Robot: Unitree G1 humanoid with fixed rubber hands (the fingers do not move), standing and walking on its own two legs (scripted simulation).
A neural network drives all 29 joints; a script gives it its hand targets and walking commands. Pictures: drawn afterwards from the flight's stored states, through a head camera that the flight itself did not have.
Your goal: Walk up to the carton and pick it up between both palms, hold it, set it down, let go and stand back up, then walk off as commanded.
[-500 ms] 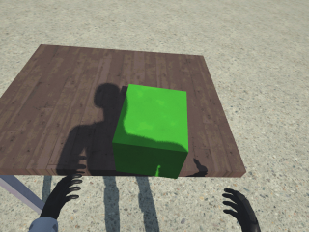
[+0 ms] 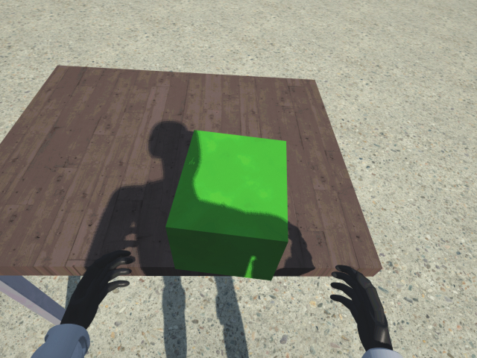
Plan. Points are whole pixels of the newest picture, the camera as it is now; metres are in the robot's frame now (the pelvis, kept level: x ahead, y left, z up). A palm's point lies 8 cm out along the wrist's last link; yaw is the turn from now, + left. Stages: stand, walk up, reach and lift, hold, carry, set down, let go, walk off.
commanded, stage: reach and lift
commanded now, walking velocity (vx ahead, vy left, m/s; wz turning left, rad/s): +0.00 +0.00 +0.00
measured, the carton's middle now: (231, 203) +0.45 +0.01 -0.04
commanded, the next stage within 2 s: none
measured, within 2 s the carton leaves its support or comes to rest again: neither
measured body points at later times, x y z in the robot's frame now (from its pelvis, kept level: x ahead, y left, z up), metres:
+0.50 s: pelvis +0.00 +0.00 +0.00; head +0.04 +0.02 +0.45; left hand +0.31 +0.22 +0.05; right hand +0.27 -0.18 +0.04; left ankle +0.02 +0.12 -0.74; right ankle -0.03 -0.12 -0.74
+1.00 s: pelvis +0.00 +0.00 +0.00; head +0.03 +0.02 +0.45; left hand +0.39 +0.22 +0.09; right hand +0.37 -0.19 +0.09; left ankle +0.02 +0.12 -0.74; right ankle -0.03 -0.12 -0.74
